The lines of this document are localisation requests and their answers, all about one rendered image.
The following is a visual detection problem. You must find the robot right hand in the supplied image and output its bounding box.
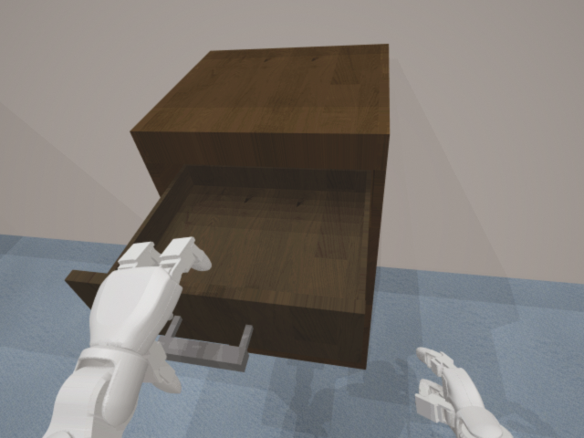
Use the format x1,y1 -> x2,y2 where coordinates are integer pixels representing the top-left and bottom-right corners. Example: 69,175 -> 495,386
415,347 -> 485,433

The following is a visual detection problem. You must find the left robot forearm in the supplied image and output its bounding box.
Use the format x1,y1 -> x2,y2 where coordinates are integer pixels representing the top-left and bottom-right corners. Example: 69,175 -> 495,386
42,345 -> 148,438

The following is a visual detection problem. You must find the handle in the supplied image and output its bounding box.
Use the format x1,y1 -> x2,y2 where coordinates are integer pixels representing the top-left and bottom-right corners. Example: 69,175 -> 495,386
158,316 -> 254,372

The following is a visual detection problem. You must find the robot left hand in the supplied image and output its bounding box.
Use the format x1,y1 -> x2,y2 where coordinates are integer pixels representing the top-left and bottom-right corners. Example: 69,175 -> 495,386
89,237 -> 212,393

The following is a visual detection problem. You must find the cabinet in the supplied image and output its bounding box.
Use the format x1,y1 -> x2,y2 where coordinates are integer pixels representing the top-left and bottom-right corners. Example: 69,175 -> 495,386
130,44 -> 390,370

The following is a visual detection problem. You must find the right robot forearm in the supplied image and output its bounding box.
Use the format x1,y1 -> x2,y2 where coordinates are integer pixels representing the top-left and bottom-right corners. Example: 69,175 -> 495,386
454,406 -> 513,438

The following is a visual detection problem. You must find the drawer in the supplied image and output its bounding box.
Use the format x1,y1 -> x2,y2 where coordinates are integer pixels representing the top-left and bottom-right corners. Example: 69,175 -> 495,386
65,164 -> 371,363

